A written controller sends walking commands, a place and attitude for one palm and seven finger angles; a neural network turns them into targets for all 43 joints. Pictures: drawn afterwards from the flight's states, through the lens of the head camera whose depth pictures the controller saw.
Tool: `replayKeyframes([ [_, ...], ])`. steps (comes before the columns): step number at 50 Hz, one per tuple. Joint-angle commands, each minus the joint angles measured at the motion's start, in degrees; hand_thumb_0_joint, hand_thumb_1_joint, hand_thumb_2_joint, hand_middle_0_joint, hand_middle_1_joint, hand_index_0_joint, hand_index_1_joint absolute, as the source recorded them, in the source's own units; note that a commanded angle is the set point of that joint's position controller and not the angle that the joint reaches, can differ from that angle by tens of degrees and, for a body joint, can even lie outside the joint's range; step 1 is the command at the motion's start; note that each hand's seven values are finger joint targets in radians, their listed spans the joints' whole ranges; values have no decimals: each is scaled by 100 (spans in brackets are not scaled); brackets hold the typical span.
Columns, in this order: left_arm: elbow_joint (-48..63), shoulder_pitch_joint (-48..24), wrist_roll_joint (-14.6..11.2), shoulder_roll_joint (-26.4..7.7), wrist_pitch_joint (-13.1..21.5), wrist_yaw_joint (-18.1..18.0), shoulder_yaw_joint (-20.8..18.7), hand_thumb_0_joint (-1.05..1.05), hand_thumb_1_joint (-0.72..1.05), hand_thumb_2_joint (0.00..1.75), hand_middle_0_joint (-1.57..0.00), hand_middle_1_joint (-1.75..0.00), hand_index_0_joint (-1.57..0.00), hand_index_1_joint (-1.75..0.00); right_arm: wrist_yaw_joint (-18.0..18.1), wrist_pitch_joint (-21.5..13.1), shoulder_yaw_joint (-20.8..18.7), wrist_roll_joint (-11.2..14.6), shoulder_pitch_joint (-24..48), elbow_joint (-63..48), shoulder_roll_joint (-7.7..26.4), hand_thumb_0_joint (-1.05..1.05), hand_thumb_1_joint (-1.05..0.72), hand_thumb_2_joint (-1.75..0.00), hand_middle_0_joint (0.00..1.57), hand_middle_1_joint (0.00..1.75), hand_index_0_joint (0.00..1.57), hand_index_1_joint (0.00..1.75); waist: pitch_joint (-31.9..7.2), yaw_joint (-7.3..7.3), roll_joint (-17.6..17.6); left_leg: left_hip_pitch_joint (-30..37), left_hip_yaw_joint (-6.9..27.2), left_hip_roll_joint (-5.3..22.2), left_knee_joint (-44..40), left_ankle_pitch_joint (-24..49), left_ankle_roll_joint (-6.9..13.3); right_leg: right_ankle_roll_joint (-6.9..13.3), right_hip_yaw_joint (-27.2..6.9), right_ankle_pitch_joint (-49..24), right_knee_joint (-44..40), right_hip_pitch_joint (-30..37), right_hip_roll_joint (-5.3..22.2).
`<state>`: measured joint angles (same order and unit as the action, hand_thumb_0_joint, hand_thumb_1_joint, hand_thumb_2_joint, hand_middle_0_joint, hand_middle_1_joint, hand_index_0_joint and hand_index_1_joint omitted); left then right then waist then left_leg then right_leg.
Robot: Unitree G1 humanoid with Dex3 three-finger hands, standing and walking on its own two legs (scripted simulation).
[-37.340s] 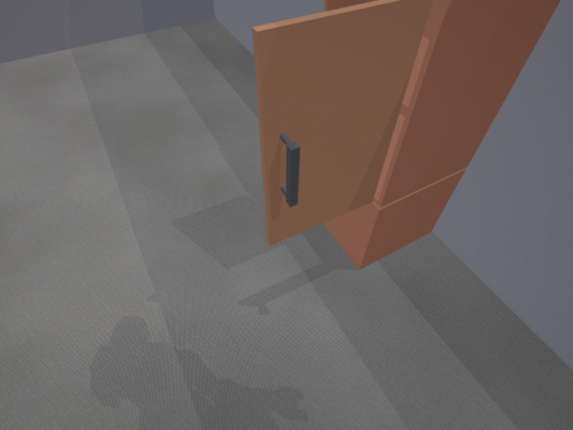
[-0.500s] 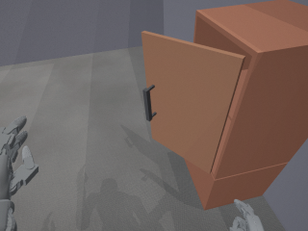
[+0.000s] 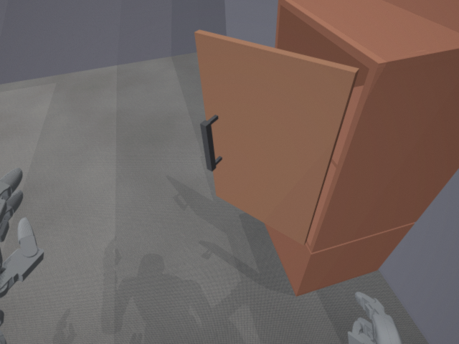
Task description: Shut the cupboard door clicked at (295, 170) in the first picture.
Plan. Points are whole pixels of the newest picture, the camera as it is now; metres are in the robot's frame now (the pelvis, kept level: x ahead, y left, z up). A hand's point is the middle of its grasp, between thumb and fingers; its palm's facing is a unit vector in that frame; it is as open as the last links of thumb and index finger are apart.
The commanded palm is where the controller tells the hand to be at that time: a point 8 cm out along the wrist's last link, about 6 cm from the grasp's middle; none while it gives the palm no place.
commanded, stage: step back with the hand held close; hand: left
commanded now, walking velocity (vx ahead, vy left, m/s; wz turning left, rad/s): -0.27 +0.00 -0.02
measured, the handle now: (212, 143) +0.65 +0.11 -0.05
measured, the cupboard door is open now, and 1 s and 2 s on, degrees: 38 38 38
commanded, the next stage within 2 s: stop stepping back and stand still in 1.58 s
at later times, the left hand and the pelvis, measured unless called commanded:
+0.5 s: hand out of the picture +0.14 +0.29 +0.16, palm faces +0.45 -0.75 -0.48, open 7.4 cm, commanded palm +0.08 +0.32 +0.18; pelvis -0.06 +0.02 -0.02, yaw -1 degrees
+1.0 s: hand out of the picture +0.10 +0.29 +0.16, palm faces +0.47 -0.73 -0.49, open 7.4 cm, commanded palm +0.03 +0.32 +0.18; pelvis -0.10 +0.02 -0.03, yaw +2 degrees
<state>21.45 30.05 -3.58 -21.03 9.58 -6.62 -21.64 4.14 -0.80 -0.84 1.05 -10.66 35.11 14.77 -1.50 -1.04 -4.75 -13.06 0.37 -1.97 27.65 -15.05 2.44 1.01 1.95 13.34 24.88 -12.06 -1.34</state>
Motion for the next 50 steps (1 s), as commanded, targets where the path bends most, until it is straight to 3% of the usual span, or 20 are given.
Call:
replayKeyframes([
  [1, 1342, -90, -67, -1383, 336, -164, -961, 0, 90, 90, -20, -30, -20, -30, 139, -113, -249, 26, 619, -1097, 587, 0, -90, -90, 20, 30, 20, 30, -974, 49, 201, 109, 322, 643, -201, 2744, -57, -35, -409, -2615, 282, 587, 600],
  [4, 1373, 8, -74, -1361, 248, -171, -944, 0, 90, 90, -20, -30, -20, -30, 153, -5, -253, 42, 608, -1184, 602, 0, -90, -90, 20, 30, 20, 30, -957, 50, 250, -179, 394, 706, -247, 2612, -73, -38, -428, -2501, 431, 642, 582],
  [8, 1493, 141, -33, -1524, 257, -214, -1139, 0, 90, 90, -20, -30, -20, -30, 174, 14, -276, 19, 645, -1249, 663, 0, -90, -90, 20, 30, 20, 30, -849, 9, 146, -821, 555, 796, -516, 1632, 48, -98, -443, -1904, 556, 782, 474],
  [9, 1548, 167, -32, -1404, 272, -212, -1026, 0, 90, 90, -20, -30, -20, -30, 174, 18, -252, 38, 616, -1281, 629, 0, -90, -90, 20, 30, 20, 30, -809, 33, 151, -987, 617, 829, -568, 1471, 68, -103, -434, -1807, 642, 827, 448],
  [13, 1643, 59, 59, -1534, 364, -234, -1225, 0, 90, 90, -20, -30, -20, -30, 183, -48, -276, 6, 585, -1295, 715, 0, -90, -90, 20, 30, 20, 30, -647, 17, -42, -1932, 814, 945, -885, 88, 233, -164, -450, -1308, 898, 1183, 306],
  [17, 1601, -125, 112, -1354, 455, -251, -1102, 0, 90, 90, -20, -30, -20, -30, 187, -122, -246, 12, 505, -1317, 705, 0, -90, -90, 20, 30, 20, 30, -348, 89, -42, -2801, 936, 989, -1018, -1470, 372, -163, -575, -835, 1109, 1289, 286],
  [18, 1569, -160, 160, -1464, 486, -252, -1222, 0, 90, 90, -20, -30, -20, -30, 188, -159, -261, -5, 503, -1273, 734, 0, -90, -90, 20, 30, 20, 30, -338, 77, -13, -2936, 979, 986, -1048, -1717, 393, -161, -597, -772, 1098, 1362, 276],
  [20, 1682, -287, 178, -1311, 548, -253, -1075, 0, 90, 90, -20, -30, -20, -30, 177, -217, -247, 5, 444, -1288, 719, 0, -90, -90, 20, 30, 20, 30, -330, 112, -4, -3049, 1007, 983, -1006, -2006, 409, -153, -624, -598, 1186, 1302, 273],
  [23, 1745, -444, 248, -1420, 598, -279, -1168, 0, 90, 90, -20, -30, -20, -30, 168, -298, -257, -37, 401, -1225, 750, 0, -90, -90, 20, 30, 20, 30, -292, 110, 20, -3233, 1026, 969, -925, -2299, 434, -138, -703, -339, 1196, 1265, 269],
  [26, 1781, -561, 271, -1276, 654, -304, -1030, 0, 90, 90, -20, -30, -20, -30, 152, -355, -244, -42, 351, -1217, 719, 0, -90, -90, 20, 30, 20, 30, -189, 141, 45, -3252, 963, 893, -712, -2422, 413, -82, -845, 14, 1079, 991, 334],
  [28, 1807, -604, 310, -1436, 693, -324, -1173, 0, 90, 90, -20, -30, -20, -30, 143, -406, -258, -75, 342, -1174, 745, 0, -90, -90, 20, 30, 20, 30, -161, 134, 91, -3178, 964, 860, -608, -2530, 386, -41, -941, 378, 916, 787, 364],
  [29, 1809, -607, 297, -1295, 712, -328, -1040, 0, 90, 90, -20, -30, -20, -30, 133, -413, -230, -75, 337, -1180, 687, 0, -90, -90, 20, 30, 20, 30, -86, 156, 114, -3159, 946, 823, -530, -2455, 362, -8, -983, 478, 862, 631, 415],
  [33, 1816, -422, 300, -1521, 814, -374, -1309, 0, 90, 90, -20, -30, -20, -30, 97, -478, -259, -107, 308, -1102, 687, 0, -90, -90, 20, 30, 20, 30, -239, 133, 217, -3016, 884, 751, -333, -2140, 294, 64, -1101, 289, 724, 512, 514],
  [34, 1843, -365, 266, -1380, 831, -366, -1171, 0, 90, 90, -20, -30, -20, -30, 82, -477, -228, -86, 310, -1111, 630, 0, -90, -90, 20, 30, 20, 30, -281, 150, 286, -2978, 862, 735, -281, -2021, 272, 80, -1124, 215, 715, 487, 553],
  [38, 1767, -137, 268, -1509, 882, -400, -1369, 0, 90, 90, -20, -30, -20, -30, 70, -507, -270, -98, 285, -1069, 679, 0, -90, -90, 20, 30, 20, 30, -396, 142, 147, -3143, 851, 768, -298, -2053, 282, 79, -1166, 16, 779, 670, 534],
  [39, 1764, -104, 251, -1413, 892, -395, -1287, 0, 90, 90, -20, -30, -20, -30, 66, -509, -250, -85, 275, -1070, 631, 0, -90, -90, 20, 30, 20, 30, -422, 147, 283, -3175, 851, 787, -314, -2020, 274, 66, -1124, -18, 812, 688, 535],
  [42, 1852, -184, 261, -1419, 911, -402, -1278, 0, 90, 90, -20, -30, -20, -30, 77, -527, -265, -69, 274, -1073, 687, 0, -90, -90, 20, 30, 20, 30, -419, 166, 124, -3384, 903, 860, -419, -2356, 342, 20, -1086, 118, 961, 760, 430],
  [47, 1904, -345, 316, -1387, 903, -378, -1357, 0, 90, 90, -20, -30, -20, -30, 134, -578, -306, -101, 349, -1047, 741, 0, -90, -90, 20, 30, 20, 30, -449, 126, -416, -4346, 1355, 1513, -1212, -3041, 597, -169, -598, -352, 2269, 1666, -92],
  [48, 1836, -370, 349, -1483, 902, -360, -1456, 0, 90, 90, -20, -30, -20, -30, 136, -595, -335, -90, 385, -1048, 763, 0, -90, -90, 20, 30, 20, 30, -421, 114, -403, -4411, 1480, 1575, -1257, -3196, 629, -174, -631, -298, 2326, 1720, -182],
  [50, 1832, -403, 332, -1340, 874, -312, -1355, 0, 90, 90, -20, -30, -20, -30, 124, -584, -329, -102, 340, -1028, 716, 0, -90, -90, 20, 30, 20, 30, -319, 141, -254, -4370, 1325, 1545, -1057, -3043, 596, -126, -719, -451, 2346, 1574, -168],
])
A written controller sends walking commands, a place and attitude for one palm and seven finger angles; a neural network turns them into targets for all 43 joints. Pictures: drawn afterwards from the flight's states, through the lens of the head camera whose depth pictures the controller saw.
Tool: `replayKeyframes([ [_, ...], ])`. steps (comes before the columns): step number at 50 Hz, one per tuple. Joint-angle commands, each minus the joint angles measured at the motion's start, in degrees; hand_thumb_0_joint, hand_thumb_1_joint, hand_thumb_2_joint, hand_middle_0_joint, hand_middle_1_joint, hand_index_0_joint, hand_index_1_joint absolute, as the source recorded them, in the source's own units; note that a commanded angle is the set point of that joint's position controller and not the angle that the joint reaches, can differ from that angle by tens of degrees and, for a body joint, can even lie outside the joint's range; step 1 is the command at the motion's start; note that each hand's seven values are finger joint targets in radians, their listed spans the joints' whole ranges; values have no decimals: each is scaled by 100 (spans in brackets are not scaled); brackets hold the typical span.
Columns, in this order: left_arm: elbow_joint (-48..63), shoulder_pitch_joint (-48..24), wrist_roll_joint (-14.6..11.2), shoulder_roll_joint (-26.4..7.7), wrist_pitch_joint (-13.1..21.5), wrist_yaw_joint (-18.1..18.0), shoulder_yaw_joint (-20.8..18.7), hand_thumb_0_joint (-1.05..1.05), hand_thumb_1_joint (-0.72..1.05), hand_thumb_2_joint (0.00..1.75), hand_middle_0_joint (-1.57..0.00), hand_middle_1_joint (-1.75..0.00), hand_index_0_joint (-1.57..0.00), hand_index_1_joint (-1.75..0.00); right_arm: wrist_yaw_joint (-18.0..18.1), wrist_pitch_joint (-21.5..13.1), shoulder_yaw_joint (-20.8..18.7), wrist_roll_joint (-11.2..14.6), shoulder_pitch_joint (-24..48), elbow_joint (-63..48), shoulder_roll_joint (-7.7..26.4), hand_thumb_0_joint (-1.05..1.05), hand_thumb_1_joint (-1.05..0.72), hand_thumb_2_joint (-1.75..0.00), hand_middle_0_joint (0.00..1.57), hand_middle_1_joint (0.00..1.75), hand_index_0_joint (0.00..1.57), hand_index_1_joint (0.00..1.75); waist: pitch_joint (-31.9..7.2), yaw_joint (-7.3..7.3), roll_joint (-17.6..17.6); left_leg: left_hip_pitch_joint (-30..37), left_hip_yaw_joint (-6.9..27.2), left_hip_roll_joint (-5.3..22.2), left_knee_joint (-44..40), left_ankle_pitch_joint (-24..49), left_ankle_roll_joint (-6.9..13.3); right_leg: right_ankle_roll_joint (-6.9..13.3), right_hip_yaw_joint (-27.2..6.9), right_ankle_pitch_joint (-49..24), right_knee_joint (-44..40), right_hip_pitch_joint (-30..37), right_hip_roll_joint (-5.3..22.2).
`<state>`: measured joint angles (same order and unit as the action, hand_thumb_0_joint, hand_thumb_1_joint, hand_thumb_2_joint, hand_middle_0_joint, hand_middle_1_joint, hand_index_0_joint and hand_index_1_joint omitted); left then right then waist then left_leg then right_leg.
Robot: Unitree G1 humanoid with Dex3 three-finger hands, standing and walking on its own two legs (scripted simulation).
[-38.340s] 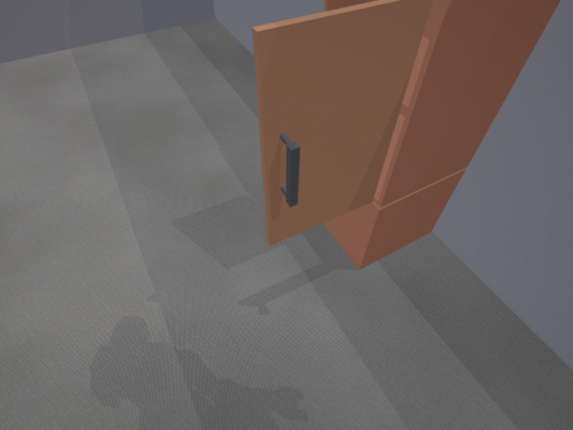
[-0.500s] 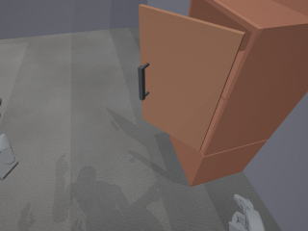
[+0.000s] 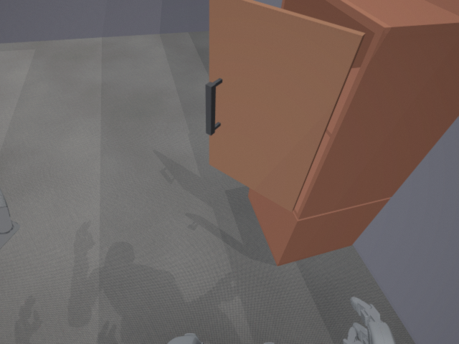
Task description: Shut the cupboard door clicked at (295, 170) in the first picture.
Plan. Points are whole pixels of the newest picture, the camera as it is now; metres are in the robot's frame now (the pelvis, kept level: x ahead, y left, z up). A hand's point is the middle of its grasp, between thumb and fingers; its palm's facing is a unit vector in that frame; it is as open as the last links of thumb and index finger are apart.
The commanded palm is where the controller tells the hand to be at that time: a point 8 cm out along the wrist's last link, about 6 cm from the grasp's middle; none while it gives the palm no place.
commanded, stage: step back with the hand held close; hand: left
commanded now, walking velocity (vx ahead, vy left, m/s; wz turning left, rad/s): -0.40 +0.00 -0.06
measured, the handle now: (214, 107) +0.75 +0.07 -0.02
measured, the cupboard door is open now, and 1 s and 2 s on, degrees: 38 38 38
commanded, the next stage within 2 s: stop stepping back and stand still in 0.58 s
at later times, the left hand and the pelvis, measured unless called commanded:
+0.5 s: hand out of the picture +0.13 +0.29 +0.21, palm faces +0.52 -0.75 -0.41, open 7.4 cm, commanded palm +0.07 +0.31 +0.21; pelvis -0.06 +0.01 +0.01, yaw +2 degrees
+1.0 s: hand out of the picture +0.04 +0.26 +0.20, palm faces +0.26 -0.83 -0.50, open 7.4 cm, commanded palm +0.00 +0.31 +0.21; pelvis -0.18 +0.03 +0.03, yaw -8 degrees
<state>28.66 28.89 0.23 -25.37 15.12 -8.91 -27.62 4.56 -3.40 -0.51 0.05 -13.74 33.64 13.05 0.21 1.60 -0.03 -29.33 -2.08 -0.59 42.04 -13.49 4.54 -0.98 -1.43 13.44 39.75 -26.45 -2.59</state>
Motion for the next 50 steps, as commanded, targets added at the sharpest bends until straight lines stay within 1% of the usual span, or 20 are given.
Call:
replayKeyframes([
  [1, 1136, -242, -75, -956, 326, -75, -789, 0, 90, 90, -20, -30, -20, -30, 73, -336, -375, 22, 668, -905, 858, 0, -90, -90, 20, 30, 20, 30, -509, -123, -667, -2516, 1465, 1311, -2284, -3034, 351, 121, -559, -557, 699, 2808, 17],
  [8, 1472, -450, -124, -1113, 304, -148, -730, 0, 90, 90, -20, -30, -20, -30, -26, -353, -362, -84, 515, -709, 635, 0, -90, -90, 20, 30, 20, 30, -527, -34, 312, -446, 558, 355, -485, -1976, -262, 684, -2134, 646, -1501, 299, 1267],
  [11, 1328, -272, -166, -1098, 241, -244, -561, 0, 90, 90, -20, -30, -20, -30, -92, -191, -336, -30, 469, -606, 465, 0, -90, -90, 20, 30, 20, 30, -884, 32, 914, 820, 276, 108, 203, -1102, -422, 798, -2034, 697, -2171, -383, 1730],
  [15, 1425, -85, -213, -1063, 255, -266, -542, 0, 90, 90, -20, -30, -20, -30, -14, -99, -322, 11, 469, -694, 610, 0, -90, -90, 20, 30, 20, 30, -610, 91, -41, 971, 946, 645, -1234, -1583, -127, 358, -860, 1226, -1435, -784, 840],
  [17, 1519, -164, -192, -976, 301, -273, -724, 0, 90, 90, -20, -30, -20, -30, 96, -261, -331, -7, 755, -797, 768, 0, -90, -90, 20, 30, 20, 30, -633, -17, -2018, -1216, 2466, 2146, -3515, -3476, 427, -44, 112, 915, 1396, 1194, -351],
  [18, 1694, -330, -215, -1181, 284, -236, -784, 0, 90, 90, -20, -30, -20, -30, 124, -337, -348, -48, 880, -794, 626, 0, -90, -90, 20, 30, 20, 30, -837, -72, -1732, -1256, 2583, 2371, -3675, -2757, 408, -27, -27, 1226, 2315, 1463, -375],
  [20, 1585, -258, -321, -1159, 316, -198, -821, 0, 90, 90, -20, -30, -20, -30, 12, -543, -498, 18, 938, -627, 638, 0, -90, -90, 20, 30, 20, 30, -1247, -215, -1030, 71, 1529, 2152, -2970, -1683, 220, 32, -40, 1574, 2444, 884, -303],
  [22, 1353, 9, -439, -864, 203, -175, -541, 0, 90, 90, -20, -30, -20, -30, -94, -606, -475, 69, 915, -603, 601, 0, -90, -90, 20, 30, 20, 30, -1155, -230, -1428, 137, 798, 1994, -3107, -1829, -68, 75, 381, 1715, 1987, 1040, -256],
  [27, 1378, -527, -488, -695, 82, -43, -83, 0, 90, 90, -20, -30, -20, -30, -134, -525, -260, -94, 736, -421, 555, 0, -90, -90, 20, 30, 20, 30, -984, -153, -1287, 855, 654, 1824, -3456, -1853, -720, 251, 602, 1853, -896, 1479, -216],
  [30, 1649, -843, -380, -1203, 224, -95, -370, 0, 90, 90, -20, -30, -20, -30, -152, -394, -229, -104, 691, -308, 381, 0, -90, -90, 20, 30, 20, 30, -1005, -179, 239, 2032, -236, 863, -663, -217, -944, 955, -1444, 803, -2796, 33, 1374],
  [32, 1388, -1248, -180, -1549, 183, -214, -567, 0, 90, 90, -20, -30, -20, -30, -101, -432, -142, -226, 811, -300, 329, 0, -90, -90, 20, 30, 20, 30, -1006, -280, 782, 1524, -340, 373, 361, -599, -899, 1099, -1641, -1285, -2665, -14, 2145],
  [34, 1212, -1222, -249, -1304, -12, -105, -263, 0, 90, 90, -20, -30, -20, -30, 6, -363, -183, -13, 843, -302, 334, 0, -90, -90, 20, 30, 20, 30, -781, 1, 1082, 1450, -38, 254, 169, -142, -775, 774, -784, -2563, -1817, 202, 1636],
  [36, 1053, -871, -343, -1067, -228, -43, -203, 0, 90, 90, -20, -30, -20, -30, 111, -317, -183, 78, 745, -467, 568, 0, -90, -90, 20, 30, 20, 30, -754, 2, -729, 1966, 450, 664, -1542, 1911, -531, 96, 98, -1317, -703, 219, 578],
  [37, 1076, -709, -367, -1014, -234, -22, -259, 0, 90, 90, -20, -30, -20, -30, 90, -355, -217, 94, 788, -564, 678, 0, -90, -90, 20, 30, 20, 30, -846, -116, -1536, 1767, 990, 1248, -2318, 1662, -318, -35, 299, 130, -278, 597, 2],
  [39, 907, -21, -443, -1125, -194, 7, -548, 0, 90, 90, -20, -30, -20, -30, 23, -466, -224, 83, 739, -739, 646, 0, -90, -90, 20, 30, 20, 30, -942, -164, -1378, 1340, 1990, 1660, -3447, -1639, -215, 70, 174, 1812, 29, 853, -211],
  [42, 1652, 643, -505, -1078, -232, 5, -669, 0, 90, 90, -20, -30, -20, -30, -71, -358, -173, -4, 657, -924, 575, 0, -90, -90, 20, 30, 20, 30, -977, -152, -1588, 108, 1075, 1227, -3730, -2658, -809, 289, 680, 1535, -601, 2272, -443],
  [44, 1855, 1082, -479, -1145, -281, -3, -708, 0, 90, 90, -20, -30, -20, -30, -117, -279, -162, 12, 587, -1026, 506, 0, -90, -90, 20, 30, 20, 30, -1075, -93, -1060, 32, 273, 521, -2542, -2100, -814, 432, 380, 1405, -1601, 2521, -31],
  [47, 1811, 681, -389, -1411, -304, -172, -845, 0, 90, 90, -20, -30, -20, -30, -83, -147, -256, -43, 352, -717, 533, 0, -90, -90, 20, 30, 20, 30, -466, -61, 1090, 290, 264, 95, 1219, -688, -690, 1441, -2300, 3250, -3134, 112, 2127],
  [48, 1657, 401, -363, -1417, -272, -247, -909, 0, 90, 90, -20, -30, -20, -30, -75, -162, -251, -72, 297, -640, 619, 0, -90, -90, 20, 30, 20, 30, -287, -24, 1062, -59, 473, 217, 1688, -778, -667, 1553, -2433, 3187, -3183, 35, 2213],
  [50, 1018, -259, -244, -1072, -182, -338, -497, 0, 90, 90, -20, -30, -20, -30, -7, -239, -157, -112, 272, -507, 568, 0, -90, -90, 20, 30, 20, 30, -34, 84, 415, 266, 452, 542, 768, -785, -509, 1083, -1346, 2314, -2676, 131, 1817],
])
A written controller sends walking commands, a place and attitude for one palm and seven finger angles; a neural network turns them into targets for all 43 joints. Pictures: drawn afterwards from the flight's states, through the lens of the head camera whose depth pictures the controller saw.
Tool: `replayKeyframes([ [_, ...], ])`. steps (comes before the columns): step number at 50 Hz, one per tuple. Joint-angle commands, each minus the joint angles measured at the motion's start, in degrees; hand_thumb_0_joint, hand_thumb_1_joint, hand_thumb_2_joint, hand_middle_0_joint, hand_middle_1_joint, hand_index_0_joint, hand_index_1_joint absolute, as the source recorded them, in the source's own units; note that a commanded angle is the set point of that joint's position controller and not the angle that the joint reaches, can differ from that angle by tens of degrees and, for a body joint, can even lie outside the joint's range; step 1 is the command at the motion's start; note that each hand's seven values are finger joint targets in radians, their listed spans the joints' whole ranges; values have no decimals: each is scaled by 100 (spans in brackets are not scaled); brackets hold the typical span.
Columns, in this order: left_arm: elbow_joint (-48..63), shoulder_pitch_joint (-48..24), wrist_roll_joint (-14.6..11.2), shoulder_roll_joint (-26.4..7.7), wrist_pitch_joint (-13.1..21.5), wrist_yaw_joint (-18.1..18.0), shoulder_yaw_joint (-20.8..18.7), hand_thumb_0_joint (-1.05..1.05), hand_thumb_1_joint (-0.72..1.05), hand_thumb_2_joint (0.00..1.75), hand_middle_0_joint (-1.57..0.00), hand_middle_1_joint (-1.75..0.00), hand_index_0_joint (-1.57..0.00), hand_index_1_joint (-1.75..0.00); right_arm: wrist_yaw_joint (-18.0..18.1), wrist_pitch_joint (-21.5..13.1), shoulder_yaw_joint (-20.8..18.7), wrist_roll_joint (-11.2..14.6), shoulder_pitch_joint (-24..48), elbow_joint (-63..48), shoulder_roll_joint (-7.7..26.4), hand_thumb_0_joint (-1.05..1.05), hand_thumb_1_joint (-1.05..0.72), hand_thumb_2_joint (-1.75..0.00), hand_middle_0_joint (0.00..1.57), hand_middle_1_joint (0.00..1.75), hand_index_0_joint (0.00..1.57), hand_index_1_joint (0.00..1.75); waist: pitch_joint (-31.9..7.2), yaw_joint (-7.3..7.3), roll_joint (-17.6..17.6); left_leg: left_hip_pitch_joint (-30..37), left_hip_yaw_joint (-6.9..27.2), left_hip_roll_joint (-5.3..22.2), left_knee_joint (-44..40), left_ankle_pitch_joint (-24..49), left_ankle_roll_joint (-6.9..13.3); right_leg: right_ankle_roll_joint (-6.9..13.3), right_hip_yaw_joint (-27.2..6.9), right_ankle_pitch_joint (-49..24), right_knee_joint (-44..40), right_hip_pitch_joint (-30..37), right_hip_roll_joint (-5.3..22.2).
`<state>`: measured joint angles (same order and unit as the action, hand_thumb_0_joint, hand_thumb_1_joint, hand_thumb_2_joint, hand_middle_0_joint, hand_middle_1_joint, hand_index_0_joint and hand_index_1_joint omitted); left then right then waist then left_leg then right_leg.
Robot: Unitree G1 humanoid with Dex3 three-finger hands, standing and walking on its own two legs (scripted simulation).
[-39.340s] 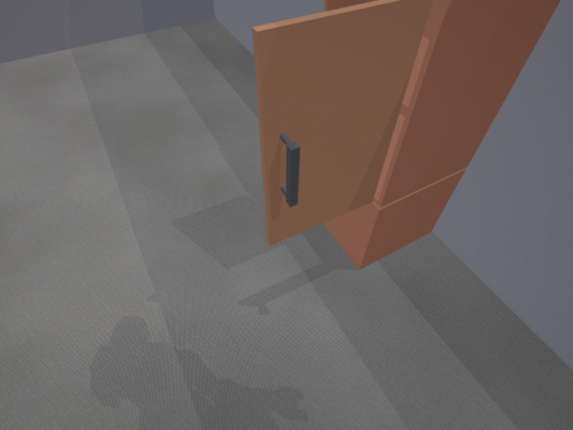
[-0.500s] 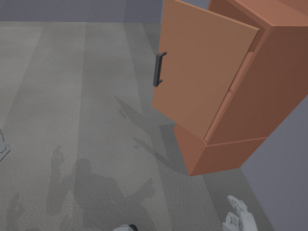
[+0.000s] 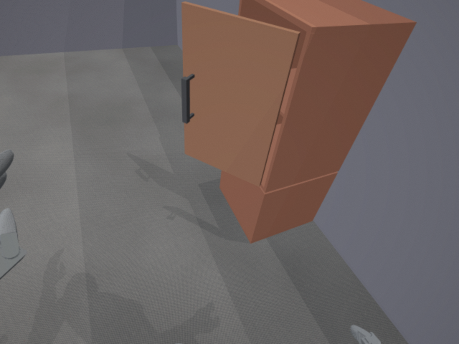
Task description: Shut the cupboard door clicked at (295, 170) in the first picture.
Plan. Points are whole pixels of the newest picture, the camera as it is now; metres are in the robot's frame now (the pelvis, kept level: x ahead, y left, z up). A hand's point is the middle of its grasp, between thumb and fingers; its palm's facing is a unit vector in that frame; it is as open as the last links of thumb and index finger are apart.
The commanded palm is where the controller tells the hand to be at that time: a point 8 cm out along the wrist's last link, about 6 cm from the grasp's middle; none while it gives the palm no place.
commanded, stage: stop stepping back and stand still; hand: left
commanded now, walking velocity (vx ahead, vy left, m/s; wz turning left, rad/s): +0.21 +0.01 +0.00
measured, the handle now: (188, 99) +0.91 +0.17 -0.05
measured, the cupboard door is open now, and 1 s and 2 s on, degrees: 38 38 38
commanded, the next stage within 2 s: let the arm hang, fingers relaxed in 0.44 s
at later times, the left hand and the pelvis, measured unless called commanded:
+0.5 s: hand out of the picture +0.15 +0.28 +0.18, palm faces +0.50 -0.74 -0.44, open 7.4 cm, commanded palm +0.11 +0.31 +0.18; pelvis -0.03 +0.01 +0.00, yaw +0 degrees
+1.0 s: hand out of the picture -0.04 +0.23 -0.17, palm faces +0.08 -0.98 -0.20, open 7.0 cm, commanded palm none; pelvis -0.03 +0.04 +0.00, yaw +3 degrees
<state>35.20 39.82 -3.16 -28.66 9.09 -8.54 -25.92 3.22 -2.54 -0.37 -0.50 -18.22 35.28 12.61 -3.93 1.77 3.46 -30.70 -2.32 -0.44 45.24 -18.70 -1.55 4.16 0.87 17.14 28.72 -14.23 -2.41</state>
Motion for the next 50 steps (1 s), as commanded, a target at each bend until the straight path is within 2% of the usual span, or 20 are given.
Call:
replayKeyframes([
  [1, 101, -1660, 163, -650, 440, -392, -524, 0, 90, 90, -20, -30, -20, -30, 164, -367, -183, -68, 731, -550, 623, 0, -90, -90, 20, 30, 20, 30, 357, 66, -57, 883, 245, 483, -176, -176, 171, 394, -1119, 2040, -1359, -1217, 1587],
  [3, -52, -2376, 221, -455, 415, -369, -95, 0, 90, 90, -20, -30, -20, -30, 275, -495, -246, -13, 752, -448, 744, 0, -90, -90, 20, 30, 20, 30, 586, 100, -150, 1501, -85, 308, -1091, -290, 219, 155, -480, 2330, -878, -1440, 1244],
  [4, -66, -2547, 245, -499, 396, -368, -44, 0, 90, 90, -20, -30, -20, -30, 319, -543, -251, -3, 759, -453, 835, 0, -90, -90, 20, 30, 20, 30, 691, 67, -603, 1368, 324, 442, -1742, -821, 323, 42, -305, 2185, -249, -1289, 964],
  [6, 252, -2357, 202, -456, 433, -347, -107, 0, 90, 90, -20, -30, -20, -30, 330, -628, -240, 64, 827, -635, 946, 0, -90, -90, 20, 30, 20, 30, 674, 5, -1842, 1161, 2353, 1486, -3166, -1777, 819, -381, 278, 1085, 1447, -1152, 37],
  [8, 383, -1714, 157, -839, 437, -228, -596, 0, 90, 90, -20, -30, -20, -30, 253, -663, -203, 0, 973, -577, 704, 0, -90, -90, 20, 30, 20, 30, 466, -49, -2195, 429, 3041, 1758, -4091, -3312, 850, -420, -5, 1019, 2489, -766, -55],
  [13, 897, -740, 148, -791, 350, -196, -668, 0, 90, 90, -20, -30, -20, -30, 41, -489, -134, -33, 1028, -743, 593, 0, -90, -90, 20, 30, 20, 30, 203, -152, -1599, -379, 1058, 1165, -3294, -2247, 417, -238, 480, 804, 349, 1196, -157],
  [14, 869, -690, 145, -708, 322, -202, -606, 0, 90, 90, -20, -30, -20, -30, 41, -411, -128, -56, 992, -771, 546, 0, -90, -90, 20, 30, 20, 30, 182, -104, -1337, -498, 808, 929, -2657, -1960, 313, -121, 178, 966, -246, 1383, 30],
  [15, 794, -768, 139, -765, 294, -219, -689, 0, 90, 90, -20, -30, -20, -30, 39, -338, -142, -72, 910, -762, 508, 0, -90, -90, 20, 30, 20, 30, 186, -82, -785, -690, 452, 617, -1523, -1515, 220, 207, -645, 1290, -760, 1320, 592],
  [16, 742, -937, 116, -919, 299, -257, -836, 0, 90, 90, -20, -30, -20, -30, 40, -272, -163, -72, 840, -761, 458, 0, -90, -90, 20, 30, 20, 30, 158, -76, 54, -842, 106, 268, -81, -811, 128, 690, -2273, 1818, -1517, 1003, 1620],
  [17, 714, -1262, 80, -986, 333, -334, -854, 0, 90, 90, -20, -30, -20, -30, 40, -306, -179, -46, 815, -706, 482, 0, -90, -90, 20, 30, 20, 30, 121, -114, 432, -1005, 134, 187, 867, -587, 61, 1005, -3031, 1564, -1833, 901, 2273],
  [18, 473, -1407, 103, -883, 363, -376, -849, 0, 90, 90, -20, -30, -20, -30, 22, -359, -208, -43, 795, -625, 543, 0, -90, -90, 20, 30, 20, 30, 82, -51, 119, -777, 329, 232, 1268, -550, 50, 1066, -3048, 1423, -1821, 518, 2269],
  [22, -332, -1265, 74, -525, 375, -309, -413, 0, 90, 90, -20, -30, -20, -30, 110, -285, -86, -6, 874, -552, 477, 0, -90, -90, 20, 30, 20, 30, 577, -58, 122, -66, 122, 389, 501, 36, 54, 594, -1381, 465, -1598, -239, 1662],
  [26, -206, -1706, 122, -374, 377, -303, -83, 0, 90, 90, -20, -30, -20, -30, 210, -424, -94, 25, 1021, -588, 504, 0, -90, -90, 20, 30, 20, 30, 482, -177, 269, 1186, -204, 248, -986, 389, 189, 264, -901, 491, -1428, -442, 1402],
  [27, -4099, -1896, 611, 784, -509, 570, 1947, 0, 90, 90, -20, -30, -20, -30, -465, -571, -203, -36, 973, 394, 1138, 0, -90, -90, 20, 30, 20, 30, 949, 221, -317, 1152, -60, 742, -899, 1563, 194, 51, 396, -1809, -56, -952, 1644],
  [28, -4222, -1471, 486, 1022, -892, 758, 1982, 0, 90, 90, -20, -30, -20, -30, -441, -305, -232, -2, 562, 229, 940, 0, -90, -90, 20, 30, 20, 30, 128, 86, -648, 1755, 705, 819, -1294, 2761, 326, -210, -32, -1541, 545, -837, 929],
  [30, -4677, -1490, 457, 1328, -989, 797, 2203, 0, 90, 90, -20, -30, -20, -30, -320, -41, -170, -91, 775, 163, 1037, 0, -90, -90, 20, 30, 20, 30, -98, -254, -296, 1224, 917, 1330, -1291, 2637, 657, -402, 145, -503, 755, -312, 660],
  [33, -5549, -2256, 465, 772, -909, 845, 2187, 0, 90, 90, -20, -30, -20, -30, -254, 101, -113, -93, 831, 187, 920, 0, -90, -90, 20, 30, 20, 30, 3, -104, 1112, 1258, 318, 511, -790, 2019, 237, -58, -408, -2540, -104, -94, 1272],
  [35, -6395, -2507, 447, 649, -896, 809, 2239, 0, 90, 90, -20, -30, -20, -30, -261, 243, -107, -126, 775, 499, 866, 0, -90, -90, 20, 30, 20, 30, 47, -51, 772, 1528, 307, 387, -1087, 1520, 179, 106, -380, -2306, -258, -79, 1359],
  [42, -8441, -2278, 408, 1145, -889, 729, 2313, 0, 90, 90, -20, -30, -20, -30, -193, 302, -8, -133, 755, 1512, 450, 0, -90, -90, 20, 30, 20, 30, 191, -159, -1488, 1613, 474, 630, -2239, 789, 241, -109, -290, -332, -1063, 432, 902],
  [50, -9438, -2158, 383, 1207, -858, 735, 2438, 0, 90, 90, -20, -30, -20, -30, -143, 273, -62, -56, 153, 2249, 385, 0, -90, -90, 20, 30, 20, 30, 522, -140, -442, 1763, 490, 742, -2613, 857, 289, -126, -138, -456, -1280, 474, 884],
])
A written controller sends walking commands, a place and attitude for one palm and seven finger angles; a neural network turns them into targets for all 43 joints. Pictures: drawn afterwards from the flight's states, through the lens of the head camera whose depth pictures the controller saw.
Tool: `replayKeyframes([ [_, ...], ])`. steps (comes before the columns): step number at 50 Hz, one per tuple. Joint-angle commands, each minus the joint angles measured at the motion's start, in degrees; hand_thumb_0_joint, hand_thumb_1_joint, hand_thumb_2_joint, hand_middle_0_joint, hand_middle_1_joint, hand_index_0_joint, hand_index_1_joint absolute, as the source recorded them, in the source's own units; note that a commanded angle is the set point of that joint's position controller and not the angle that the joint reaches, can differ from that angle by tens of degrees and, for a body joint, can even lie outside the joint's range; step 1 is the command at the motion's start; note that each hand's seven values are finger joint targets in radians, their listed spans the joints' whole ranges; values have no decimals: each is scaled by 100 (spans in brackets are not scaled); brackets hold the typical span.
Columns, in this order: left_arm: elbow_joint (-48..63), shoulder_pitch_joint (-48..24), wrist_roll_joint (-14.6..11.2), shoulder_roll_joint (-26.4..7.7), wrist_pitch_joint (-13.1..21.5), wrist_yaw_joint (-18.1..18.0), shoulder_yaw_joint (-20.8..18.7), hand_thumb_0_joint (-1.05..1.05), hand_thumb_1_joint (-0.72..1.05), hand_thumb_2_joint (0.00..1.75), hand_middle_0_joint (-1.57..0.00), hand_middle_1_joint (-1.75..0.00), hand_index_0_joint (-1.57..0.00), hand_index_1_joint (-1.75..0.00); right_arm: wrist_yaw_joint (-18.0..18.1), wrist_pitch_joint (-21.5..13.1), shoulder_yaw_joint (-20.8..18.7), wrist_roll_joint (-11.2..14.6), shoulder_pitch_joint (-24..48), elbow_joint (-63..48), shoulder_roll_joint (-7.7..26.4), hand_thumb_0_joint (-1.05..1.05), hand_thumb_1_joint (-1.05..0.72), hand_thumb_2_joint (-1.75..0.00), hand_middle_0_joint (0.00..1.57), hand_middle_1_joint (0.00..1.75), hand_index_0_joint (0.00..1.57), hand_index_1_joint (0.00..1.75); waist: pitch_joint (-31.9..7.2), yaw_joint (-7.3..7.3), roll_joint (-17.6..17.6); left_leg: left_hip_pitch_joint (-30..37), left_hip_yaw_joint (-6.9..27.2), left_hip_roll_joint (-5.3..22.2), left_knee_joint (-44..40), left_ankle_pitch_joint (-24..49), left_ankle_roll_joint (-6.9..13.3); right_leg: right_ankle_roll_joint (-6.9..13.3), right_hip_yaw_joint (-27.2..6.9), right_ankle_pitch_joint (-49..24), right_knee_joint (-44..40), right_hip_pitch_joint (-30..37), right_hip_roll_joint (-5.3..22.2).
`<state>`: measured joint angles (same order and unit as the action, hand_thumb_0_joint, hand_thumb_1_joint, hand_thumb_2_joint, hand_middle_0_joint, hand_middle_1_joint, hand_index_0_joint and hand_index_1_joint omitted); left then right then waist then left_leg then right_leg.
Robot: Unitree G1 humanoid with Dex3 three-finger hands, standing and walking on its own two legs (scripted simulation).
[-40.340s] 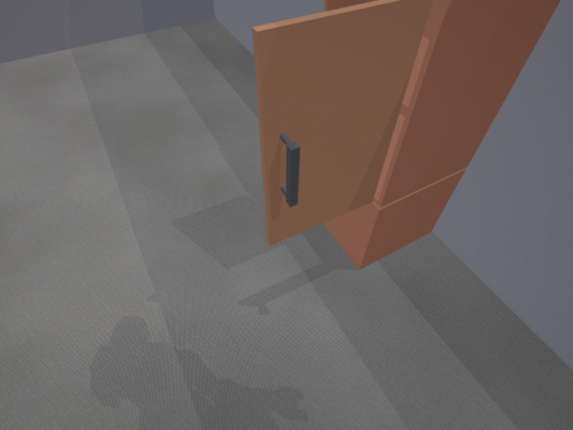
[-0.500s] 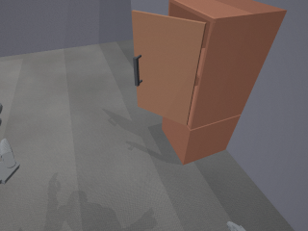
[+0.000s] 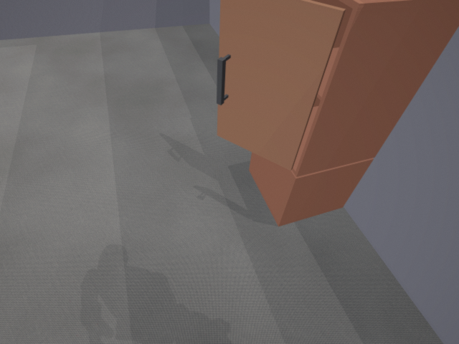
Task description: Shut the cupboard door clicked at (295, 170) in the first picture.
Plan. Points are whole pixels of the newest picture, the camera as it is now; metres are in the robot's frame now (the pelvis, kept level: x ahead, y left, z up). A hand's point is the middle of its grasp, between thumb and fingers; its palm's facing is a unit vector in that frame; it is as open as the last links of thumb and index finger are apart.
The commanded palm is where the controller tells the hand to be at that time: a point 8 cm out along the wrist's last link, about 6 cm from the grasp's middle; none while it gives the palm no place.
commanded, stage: let the arm hang, fingers relaxed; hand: left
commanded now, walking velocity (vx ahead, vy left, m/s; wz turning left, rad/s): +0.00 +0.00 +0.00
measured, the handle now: (223, 80) +0.95 +0.08 -0.05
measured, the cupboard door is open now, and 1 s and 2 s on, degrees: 38 38 38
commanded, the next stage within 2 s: look to check the result in 0.64 s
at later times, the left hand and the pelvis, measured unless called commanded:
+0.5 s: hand out of the picture +0.00 +0.18 -0.18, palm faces -0.01 -0.99 -0.16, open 7.3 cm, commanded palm none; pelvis +0.01 +0.02 +0.00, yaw -2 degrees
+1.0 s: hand out of the picture +0.01 +0.20 -0.17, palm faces -0.03 -0.98 -0.21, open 7.3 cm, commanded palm none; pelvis +0.02 +0.02 +0.00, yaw -3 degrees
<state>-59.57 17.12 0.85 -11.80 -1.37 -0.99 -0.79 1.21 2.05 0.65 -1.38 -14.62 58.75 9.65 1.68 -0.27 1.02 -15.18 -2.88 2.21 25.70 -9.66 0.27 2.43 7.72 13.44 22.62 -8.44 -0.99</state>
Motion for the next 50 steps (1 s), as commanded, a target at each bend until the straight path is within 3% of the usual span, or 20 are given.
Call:
replayKeyframes([
  [1, -59, 149, -21, -462, 194, -26, -66, 0, 90, 90, -20, -30, -20, -30, 64, -190, -163, 39, -223, -22, 671, 0, -90, -90, 20, 30, 20, 30, 12, 59, -78, 274, 533, 474, -666, -25, 113, 48, -832, -65, -692, -155, 745],
  [8, -445, 386, -30, -423, 199, -68, -43, 0, 90, 90, -20, -30, -20, -30, 85, -211, -142, 67, -449, 334, 646, 0, -90, -90, 20, 30, 20, 30, 140, 49, -116, 402, 473, 477, -796, -2, 151, 40, -845, -44, -660, -206, 714],
  [14, -561, 504, -21, -279, 147, -93, -40, 0, 90, 90, -20, -30, -20, -30, 94, -204, -135, 52, -604, 463, 485, 0, -90, -90, 20, 30, 20, 30, 396, 40, -161, 166, 525, 455, -1024, -565, 171, 5, -812, 189, -568, -303, 685],
  [26, -538, 576, -6, -108, 180, -126, -52, 0, 90, 90, -20, -30, -20, -30, 106, -242, -152, 48, -710, 496, 347, 0, -90, -90, 20, 30, 20, 30, 443, 59, -161, 253, 456, 421, -978, -310, 179, -25, -850, -94, -476, -387, 671],
  [28, -516, 587, -2, -169, 197, -130, -63, 0, 90, 90, -20, -30, -20, -30, 108, -263, -161, 64, -709, 487, 413, 0, -90, -90, 20, 30, 20, 30, 310, 52, -146, 368, 451, 437, -910, -46, 196, -18, -855, -210, -456, -327, 673],
  [44, -497, 399, -4, -342, 224, -116, -84, 0, 90, 90, -20, -30, -20, -30, 100, -267, -195, 66, -511, 460, 600, 0, -90, -90, 20, 30, 20, 30, 316, 87, -131, 555, 386, 470, -891, 36, 194, -3, -936, -231, -548, -344, 700],
  [50, -474, 262, -7, -497, 251, -106, -102, 0, 90, 90, -20, -30, -20, -30, 93, -284, -199, 67, -380, 457, 722, 0, -90, -90, 20, 30, 20, 30, 151, 77, -71, 671, 383, 484, -800, 454, 196, 1, -927, -509, -562, -163, 735],
])
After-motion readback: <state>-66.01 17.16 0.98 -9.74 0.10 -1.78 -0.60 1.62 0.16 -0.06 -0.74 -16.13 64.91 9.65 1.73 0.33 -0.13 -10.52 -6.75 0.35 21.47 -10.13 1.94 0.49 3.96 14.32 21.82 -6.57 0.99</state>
